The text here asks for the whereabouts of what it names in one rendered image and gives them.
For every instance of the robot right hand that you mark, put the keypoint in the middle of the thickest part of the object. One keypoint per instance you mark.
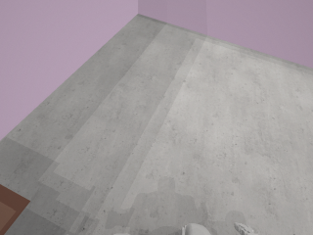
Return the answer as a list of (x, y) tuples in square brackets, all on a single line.
[(243, 229)]

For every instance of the cabinet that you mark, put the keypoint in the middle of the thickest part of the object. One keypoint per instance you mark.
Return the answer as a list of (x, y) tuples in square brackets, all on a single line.
[(13, 200)]

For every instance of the drawer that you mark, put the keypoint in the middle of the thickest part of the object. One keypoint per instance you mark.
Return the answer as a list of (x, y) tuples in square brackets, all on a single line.
[(5, 214)]

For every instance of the robot right thigh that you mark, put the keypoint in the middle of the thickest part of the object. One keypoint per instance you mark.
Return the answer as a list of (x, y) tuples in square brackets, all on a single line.
[(194, 229)]

